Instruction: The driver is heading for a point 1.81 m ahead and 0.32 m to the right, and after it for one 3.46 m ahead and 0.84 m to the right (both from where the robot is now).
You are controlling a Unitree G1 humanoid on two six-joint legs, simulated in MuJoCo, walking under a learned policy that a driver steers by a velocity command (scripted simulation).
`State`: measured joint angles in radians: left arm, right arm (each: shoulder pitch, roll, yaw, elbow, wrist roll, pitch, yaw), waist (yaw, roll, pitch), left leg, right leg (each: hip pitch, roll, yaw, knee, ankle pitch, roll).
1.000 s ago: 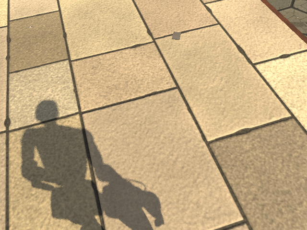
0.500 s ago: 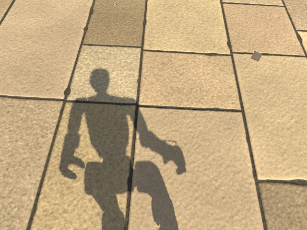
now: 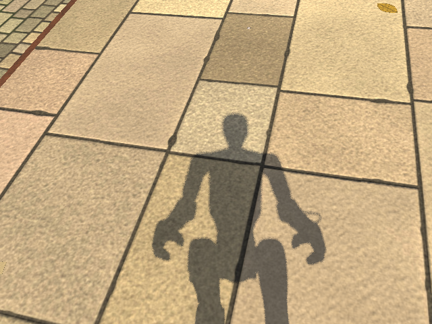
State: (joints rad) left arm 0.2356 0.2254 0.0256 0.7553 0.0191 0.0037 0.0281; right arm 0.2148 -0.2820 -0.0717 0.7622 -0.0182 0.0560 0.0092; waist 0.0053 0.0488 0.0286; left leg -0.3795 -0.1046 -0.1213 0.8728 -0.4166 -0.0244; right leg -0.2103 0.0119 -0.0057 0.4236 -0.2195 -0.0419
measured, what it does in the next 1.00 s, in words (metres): steps on the spot: left foot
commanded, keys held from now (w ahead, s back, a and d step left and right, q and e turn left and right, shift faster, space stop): no key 1.00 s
